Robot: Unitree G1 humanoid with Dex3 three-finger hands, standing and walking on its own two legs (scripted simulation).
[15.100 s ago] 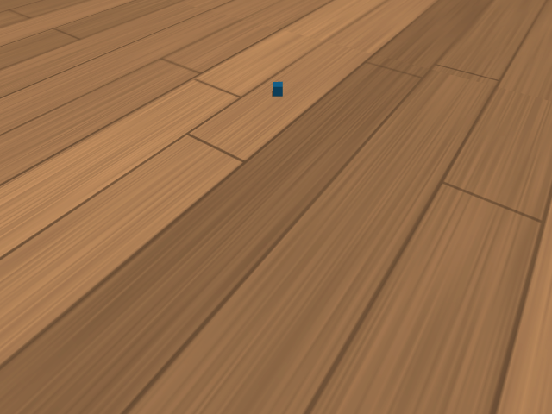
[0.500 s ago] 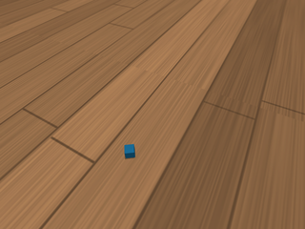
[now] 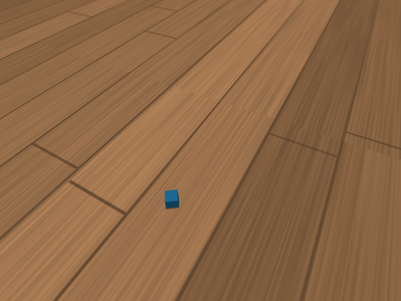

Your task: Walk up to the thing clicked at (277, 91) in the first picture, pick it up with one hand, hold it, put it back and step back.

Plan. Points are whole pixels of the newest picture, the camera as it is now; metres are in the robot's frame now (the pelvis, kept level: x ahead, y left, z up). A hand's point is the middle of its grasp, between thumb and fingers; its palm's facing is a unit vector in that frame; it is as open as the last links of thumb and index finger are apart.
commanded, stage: stand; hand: left
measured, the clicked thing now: (172, 199) +0.77 +0.22 -0.75
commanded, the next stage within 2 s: walk up in 0.20 s
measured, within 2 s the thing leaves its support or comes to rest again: neither
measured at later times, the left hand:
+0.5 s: hand out of the picture +0.07 +0.29 -0.17, palm faces +0.00 -0.94 -0.35, open 7.4 cm
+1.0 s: hand (120, 242) +0.29 +0.24 -0.14, palm faces -0.02 -0.94 -0.33, open 7.4 cm
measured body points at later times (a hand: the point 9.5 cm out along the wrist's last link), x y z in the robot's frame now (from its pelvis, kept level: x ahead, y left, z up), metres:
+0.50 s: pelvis +0.05 +0.02 -0.02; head +0.07 +0.03 +0.43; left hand +0.07 +0.34 -0.15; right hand +0.11 -0.31 -0.13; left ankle +0.01 +0.13 -0.75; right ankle -0.01 -0.13 -0.73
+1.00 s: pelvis +0.18 -0.01 -0.02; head +0.20 -0.02 +0.43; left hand +0.29 +0.29 -0.12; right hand +0.23 -0.33 -0.14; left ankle +0.20 +0.13 -0.69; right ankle +0.27 -0.10 -0.75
